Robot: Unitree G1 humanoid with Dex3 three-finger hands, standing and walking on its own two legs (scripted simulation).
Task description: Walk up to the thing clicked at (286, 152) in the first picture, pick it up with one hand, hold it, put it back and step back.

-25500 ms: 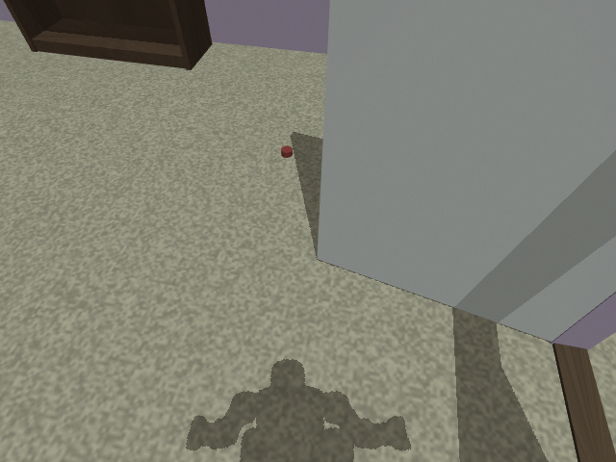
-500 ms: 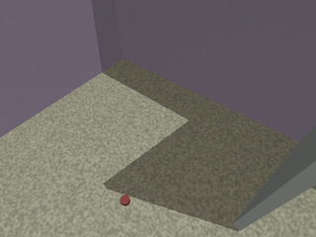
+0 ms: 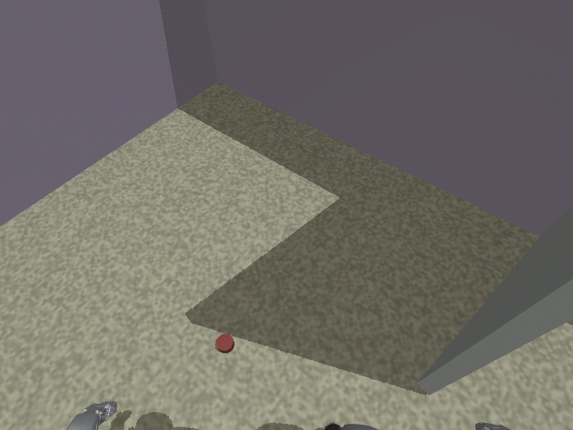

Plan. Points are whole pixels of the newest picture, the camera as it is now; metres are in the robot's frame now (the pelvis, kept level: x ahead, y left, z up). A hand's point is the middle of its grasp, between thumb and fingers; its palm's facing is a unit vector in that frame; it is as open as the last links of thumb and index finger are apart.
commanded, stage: walk up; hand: left
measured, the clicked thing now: (225, 343) +0.44 +0.22 -0.76
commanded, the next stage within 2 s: none
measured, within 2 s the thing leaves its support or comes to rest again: neither
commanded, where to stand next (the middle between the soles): +0.04 +0.00 m, yaw -1 degrees
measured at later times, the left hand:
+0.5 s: hand out of the picture +0.01 +0.31 -0.17, palm faces -0.09 -0.94 -0.33, open 7.4 cm
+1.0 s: hand out of the picture +0.08 +0.26 -0.15, palm faces -0.01 -0.91 -0.41, open 7.4 cm
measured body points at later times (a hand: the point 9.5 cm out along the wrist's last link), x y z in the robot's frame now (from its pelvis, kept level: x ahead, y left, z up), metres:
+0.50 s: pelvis -0.06 +0.03 -0.01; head -0.02 +0.06 +0.44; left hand +0.02 +0.36 -0.15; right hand -0.05 -0.29 -0.11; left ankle -0.07 +0.16 -0.74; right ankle -0.05 -0.12 -0.70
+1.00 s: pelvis -0.02 -0.01 -0.01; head +0.02 -0.02 +0.43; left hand +0.08 +0.30 -0.12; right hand +0.05 -0.32 -0.15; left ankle +0.04 +0.12 -0.72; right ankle -0.03 -0.13 -0.74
